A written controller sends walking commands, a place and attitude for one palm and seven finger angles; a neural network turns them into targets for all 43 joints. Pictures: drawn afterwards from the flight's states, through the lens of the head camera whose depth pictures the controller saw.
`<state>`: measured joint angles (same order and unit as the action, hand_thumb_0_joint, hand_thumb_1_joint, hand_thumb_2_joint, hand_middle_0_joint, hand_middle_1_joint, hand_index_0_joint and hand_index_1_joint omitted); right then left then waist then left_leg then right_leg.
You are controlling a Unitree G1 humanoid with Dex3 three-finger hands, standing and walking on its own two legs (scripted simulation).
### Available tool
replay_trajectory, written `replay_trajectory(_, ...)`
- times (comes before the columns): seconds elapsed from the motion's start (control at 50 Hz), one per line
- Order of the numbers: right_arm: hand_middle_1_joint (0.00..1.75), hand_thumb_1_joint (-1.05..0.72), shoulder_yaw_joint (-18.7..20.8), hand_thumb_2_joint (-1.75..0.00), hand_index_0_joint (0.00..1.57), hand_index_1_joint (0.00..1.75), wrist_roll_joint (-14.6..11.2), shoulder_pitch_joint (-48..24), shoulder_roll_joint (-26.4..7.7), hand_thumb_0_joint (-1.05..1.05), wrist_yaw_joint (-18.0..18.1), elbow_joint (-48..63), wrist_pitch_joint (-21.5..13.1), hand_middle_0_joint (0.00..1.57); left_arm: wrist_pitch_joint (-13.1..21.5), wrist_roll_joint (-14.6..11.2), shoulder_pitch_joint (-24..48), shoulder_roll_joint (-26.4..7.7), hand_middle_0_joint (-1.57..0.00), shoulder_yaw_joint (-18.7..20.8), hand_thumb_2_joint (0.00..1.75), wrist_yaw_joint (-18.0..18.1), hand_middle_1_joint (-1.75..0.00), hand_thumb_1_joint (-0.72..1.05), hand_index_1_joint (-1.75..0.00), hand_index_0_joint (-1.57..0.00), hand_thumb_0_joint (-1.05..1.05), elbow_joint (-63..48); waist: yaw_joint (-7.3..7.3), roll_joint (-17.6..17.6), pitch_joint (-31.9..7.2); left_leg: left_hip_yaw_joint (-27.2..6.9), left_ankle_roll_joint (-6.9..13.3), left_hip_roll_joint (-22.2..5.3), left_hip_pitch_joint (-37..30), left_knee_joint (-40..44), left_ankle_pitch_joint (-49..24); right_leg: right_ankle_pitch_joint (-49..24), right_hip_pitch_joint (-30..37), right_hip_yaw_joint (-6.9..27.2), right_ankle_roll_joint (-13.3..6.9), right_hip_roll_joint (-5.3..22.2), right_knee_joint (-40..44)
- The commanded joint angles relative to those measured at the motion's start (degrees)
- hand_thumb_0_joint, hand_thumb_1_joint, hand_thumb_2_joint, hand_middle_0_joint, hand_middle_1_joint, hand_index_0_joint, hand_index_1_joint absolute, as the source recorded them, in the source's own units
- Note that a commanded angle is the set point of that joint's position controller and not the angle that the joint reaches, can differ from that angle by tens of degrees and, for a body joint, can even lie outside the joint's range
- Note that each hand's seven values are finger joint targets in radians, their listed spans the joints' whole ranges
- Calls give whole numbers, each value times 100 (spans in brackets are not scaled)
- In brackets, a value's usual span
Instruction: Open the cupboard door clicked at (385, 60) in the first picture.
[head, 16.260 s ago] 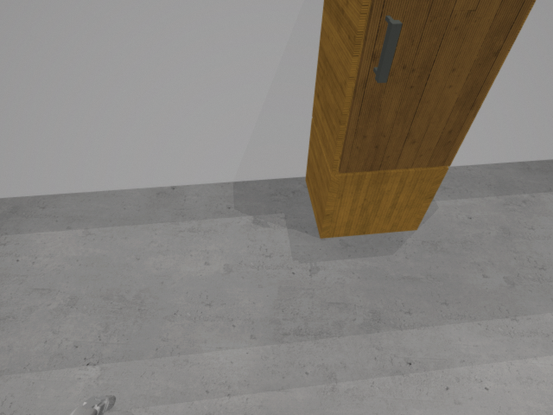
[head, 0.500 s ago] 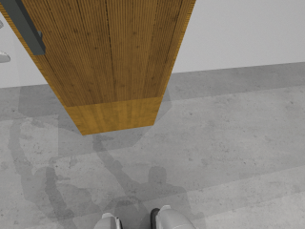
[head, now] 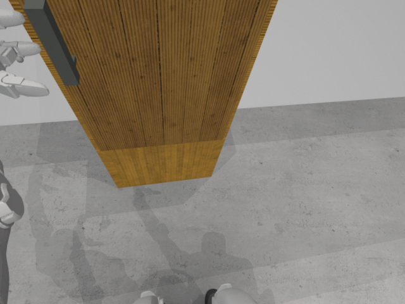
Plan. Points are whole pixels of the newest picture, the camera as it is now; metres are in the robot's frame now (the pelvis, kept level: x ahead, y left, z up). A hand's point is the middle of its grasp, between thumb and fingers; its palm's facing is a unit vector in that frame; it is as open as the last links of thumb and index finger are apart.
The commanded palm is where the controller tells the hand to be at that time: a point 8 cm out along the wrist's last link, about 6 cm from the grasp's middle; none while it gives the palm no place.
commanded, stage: slide the fingers in behind the handle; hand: left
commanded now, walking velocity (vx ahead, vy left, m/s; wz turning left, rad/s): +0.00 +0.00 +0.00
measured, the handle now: (57, 39) +0.56 +0.20 +0.14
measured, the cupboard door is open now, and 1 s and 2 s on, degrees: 0 0 0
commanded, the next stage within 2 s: close the thumb around the handle in 1.30 s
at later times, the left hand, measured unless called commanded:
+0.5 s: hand (30, 62) +0.51 +0.24 +0.14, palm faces +0.06 -1.00 +0.02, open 14.3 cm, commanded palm +0.50 +0.27 +0.13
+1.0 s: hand (61, 58) +0.52 +0.19 +0.14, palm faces +0.05 -1.00 -0.02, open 13.8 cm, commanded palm +0.50 +0.24 +0.13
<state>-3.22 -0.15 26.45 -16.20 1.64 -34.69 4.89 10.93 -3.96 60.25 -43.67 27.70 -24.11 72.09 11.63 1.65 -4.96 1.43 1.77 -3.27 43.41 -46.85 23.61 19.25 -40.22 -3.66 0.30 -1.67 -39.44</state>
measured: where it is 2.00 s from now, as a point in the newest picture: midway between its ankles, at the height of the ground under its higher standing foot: outside the picture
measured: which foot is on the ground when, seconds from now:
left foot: down 0.00-1.00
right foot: down 0.00-1.00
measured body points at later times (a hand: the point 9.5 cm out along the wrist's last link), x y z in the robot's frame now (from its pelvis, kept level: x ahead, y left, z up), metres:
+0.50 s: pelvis -0.01 -0.01 +0.00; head +0.11 +0.02 +0.43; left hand +0.51 +0.29 +0.14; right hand -0.03 -0.28 -0.10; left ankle -0.02 +0.09 -0.71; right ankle -0.02 -0.13 -0.71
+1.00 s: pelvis -0.02 -0.01 +0.00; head +0.10 +0.00 +0.43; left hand +0.51 +0.25 +0.14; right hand -0.04 -0.27 -0.11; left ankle -0.02 +0.09 -0.71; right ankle -0.02 -0.13 -0.71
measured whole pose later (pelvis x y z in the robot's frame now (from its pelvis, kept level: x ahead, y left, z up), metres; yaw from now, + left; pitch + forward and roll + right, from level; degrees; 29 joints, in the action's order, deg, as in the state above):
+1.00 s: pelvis -0.02 -0.01 +0.00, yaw +1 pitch +18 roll -3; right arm -2.9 0.3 25.5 -15.4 0.3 -36.3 1.7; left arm 14.2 -2.1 63.0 -36.0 24.1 -13.9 74.2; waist 11.5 2.2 -4.2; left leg 1.4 1.1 -2.9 42.7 -46.9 22.4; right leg 19.4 -40.6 -3.6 -0.5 -1.3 -41.9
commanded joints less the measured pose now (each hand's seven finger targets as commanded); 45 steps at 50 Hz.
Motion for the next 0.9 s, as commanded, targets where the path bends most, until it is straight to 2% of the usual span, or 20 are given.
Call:
replay_trajectory(0.0,30,-90,478,-90,20,30,65,1096,-1125,0,24,164,-79,20,572,-197,2520,-1368,-30,54,30,223,-120,-50,-120,-30,0,-1688,-58,1338,-2764,-579,-104,-16,-3001,176,-4054,-2303,475,12,-95,-240,94)
replay_trajectory(0.04,30,-90,475,-90,20,30,40,1060,-1132,0,18,144,-69,20,544,-251,2410,-1298,-30,83,30,264,-120,-50,-120,-30,0,-1381,-22,913,-2541,-534,-39,11,-2707,202,-3769,-2366,616,31,-86,-247,110)
replay_trajectory(0.08,30,-90,472,-90,20,30,21,1027,-1158,0,48,158,-65,20,469,-223,2480,-1459,-30,151,30,295,-120,-50,-120,-30,0,-1259,10,673,-2411,-469,11,59,-2353,277,-3318,-2384,823,61,-63,-208,118)
replay_trajectory(0.1,30,-90,461,-90,20,30,5,980,-1131,0,38,189,-80,20,425,-196,2440,-1260,-30,-2,30,300,-120,-50,-120,-30,0,-1179,-11,827,-2380,-435,14,94,-2310,292,-3222,-2354,809,74,-73,-196,125)
replay_trajectory(0.14,30,-90,453,-90,20,30,15,977,-1111,0,49,146,-95,20,452,-101,2650,-1194,-30,-114,30,361,-120,-50,-120,-30,0,-1252,32,1043,-2435,-456,-4,79,-2480,237,-3375,-2333,639,77,-75,-178,99)
replay_trajectory(0.2,30,-90,428,-90,20,30,11,979,-1126,0,64,114,-117,20,460,-64,2775,-1221,-30,-187,30,406,-120,-50,-120,-30,0,-1043,121,811,-2159,-458,15,94,-2183,271,-2909,-2144,642,107,-65,-174,140)
replay_trajectory(0.3,30,-90,452,-90,20,30,28,1019,-1117,0,74,65,-194,20,596,-170,2832,-1042,-30,-219,30,319,-120,-50,-120,-30,0,-1200,97,844,-2674,-471,5,102,-2433,232,-3091,-2315,811,120,-81,-171,94)
replay_trajectory(0.34,30,-90,467,-90,20,30,34,1018,-1115,0,73,48,-201,20,664,-210,2882,-989,-30,-234,30,291,-120,-50,-120,-30,0,-1395,74,1029,-2852,-492,-15,81,-2644,209,-3294,-2362,744,114,-87,-173,79)
replay_trajectory(0.36,30,-90,466,-90,20,30,33,993,-1090,0,58,25,-209,20,659,-231,2857,-838,-30,-313,30,281,-120,-50,-120,-30,0,-1339,82,1095,-2798,-469,-14,94,-2657,202,-3234,-2332,716,116,-89,-185,100)
replay_trajectory(0.4,30,-90,456,-90,20,30,30,979,-1118,0,57,12,-211,20,641,-240,2750,-924,-30,-244,30,297,-120,-50,-120,-30,0,-1238,65,847,-2592,-465,17,112,-2408,247,-2927,-2202,775,116,-92,-191,142)
replay_trajectory(0.46,30,-90,461,-90,20,30,20,977,-1091,0,62,-29,-229,20,634,-233,2865,-782,-30,-362,30,342,-120,-50,-120,-30,0,-1246,109,996,-2460,-449,23,126,-2414,270,-2887,-2183,717,120,-97,-184,175)
replay_trajectory(0.52,30,-90,463,-90,20,30,41,1003,-1101,0,57,-45,-239,20,663,-203,2944,-829,-30,-330,30,440,-120,-50,-120,-30,0,-1386,96,1003,-2470,-485,30,136,-2424,287,-2848,-2099,705,110,-120,-186,172)
replay_trajectory(0.54,30,-90,465,-90,20,30,38,979,-1083,0,54,-60,-247,20,677,-184,3012,-739,-30,-422,30,458,-120,-50,-120,-30,0,-1421,110,1144,-2506,-508,1,118,-2521,301,-2898,-2065,643,102,-110,-178,169)
replay_trajectory(0.56,30,-90,478,-90,20,30,34,973,-1061,0,40,-73,-265,20,653,-201,2929,-435,-30,-608,30,459,-120,-50,-120,-30,0,-1337,151,1056,-2438,-494,8,121,-2534,296,-2803,-1983,563,95,-102,-191,202)
replay_trajectory(0.58,30,-90,489,-90,20,30,54,1011,-1084,0,41,-98,-274,20,670,-210,2948,-545,-30,-498,30,483,-120,-50,-120,-30,0,-1384,128,979,-2463,-519,2,106,-2532,312,-2800,-1971,601,77,-106,-189,198)
replay_trajectory(0.64,30,-90,502,-90,20,30,57,996,-1078,0,25,-133,-306,20,707,-249,3100,-382,-30,-602,30,512,-120,-50,-120,-30,0,-1533,162,1138,-2578,-547,-15,98,-2741,296,-2951,-1994,514,80,-117,-193,187)
replay_trajectory(0.68,30,-90,513,-90,20,30,66,1003,-1063,0,11,-156,-337,20,690,-296,3038,-234,-30,-597,30,547,-120,-50,-120,-30,0,-1444,155,992,-2543,-563,-21,91,-2745,311,-2904,-1919,483,53,-119,-203,197)
replay_trajectory(0.78,30,-90,454,-90,20,30,66,971,-1059,0,4,-68,-376,20,558,-162,2899,-601,-30,-267,30,883,-120,-50,-120,-30,0,-978,51,716,-2145,-474,17,151,-2077,392,-2400,-1771,668,95,-104,-158,169)
replay_trajectory(0.84,30,-90,445,-90,20,30,89,1009,-1055,0,-16,36,-387,20,650,84,2932,-1093,-30,0,30,1120,-120,-50,-120,-30,0,-1088,-5,562,-2400,-416,45,174,-1860,344,-2535,-2088,987,167,-74,-131,69)
replay_trajectory(0.88,30,-90,461,-90,20,30,80,997,-1003,0,-51,46,-406,20,706,169,2972,-646,-30,-364,30,1144,-120,-50,-120,-30,0,-1106,64,630,-2347,-413,25,169,-1965,328,-2492,-2013,827,145,-66,-142,67)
